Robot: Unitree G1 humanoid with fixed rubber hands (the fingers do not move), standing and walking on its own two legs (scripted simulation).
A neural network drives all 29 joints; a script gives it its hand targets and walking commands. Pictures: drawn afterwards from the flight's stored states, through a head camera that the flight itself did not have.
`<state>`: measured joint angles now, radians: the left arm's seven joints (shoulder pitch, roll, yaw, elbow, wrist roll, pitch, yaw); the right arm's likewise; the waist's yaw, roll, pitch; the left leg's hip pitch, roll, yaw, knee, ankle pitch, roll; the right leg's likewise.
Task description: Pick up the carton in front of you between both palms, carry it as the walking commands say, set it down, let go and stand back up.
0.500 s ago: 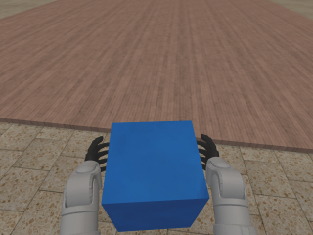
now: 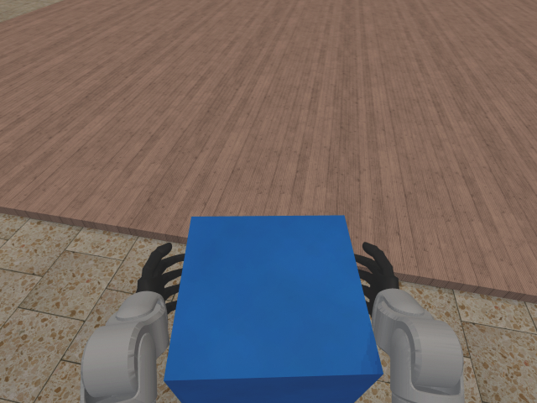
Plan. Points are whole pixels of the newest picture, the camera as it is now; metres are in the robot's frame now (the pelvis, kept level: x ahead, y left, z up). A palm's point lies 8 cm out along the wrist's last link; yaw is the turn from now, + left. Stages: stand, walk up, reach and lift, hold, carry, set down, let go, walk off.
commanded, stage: carry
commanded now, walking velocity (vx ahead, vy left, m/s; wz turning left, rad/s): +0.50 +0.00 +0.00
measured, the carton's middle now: (268, 324) +0.24 +0.01 +0.03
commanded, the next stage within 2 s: none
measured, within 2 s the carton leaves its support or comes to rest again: neither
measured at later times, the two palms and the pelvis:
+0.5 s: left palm (190, 144) +0.58 +0.17 +0.10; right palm (338, 150) +0.57 -0.13 +0.11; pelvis +0.33 +0.03 +0.00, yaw -2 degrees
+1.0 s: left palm (213, 66) +0.88 +0.16 +0.15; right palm (327, 70) +0.88 -0.14 +0.15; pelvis +0.52 +0.01 -0.01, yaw -1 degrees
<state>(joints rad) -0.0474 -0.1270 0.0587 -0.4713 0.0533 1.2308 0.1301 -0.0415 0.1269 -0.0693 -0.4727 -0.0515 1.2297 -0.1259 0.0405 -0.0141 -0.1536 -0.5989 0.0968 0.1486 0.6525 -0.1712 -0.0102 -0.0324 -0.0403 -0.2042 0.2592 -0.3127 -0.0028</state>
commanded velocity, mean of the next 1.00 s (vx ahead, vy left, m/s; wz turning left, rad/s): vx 0.19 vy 0.00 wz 0.00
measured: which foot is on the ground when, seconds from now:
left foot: up 0.00-0.08, down 0.10-0.60, up 0.62-0.82, down 0.84-1.00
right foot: down 0.00-0.10, up 0.12-0.56, down 0.58-1.00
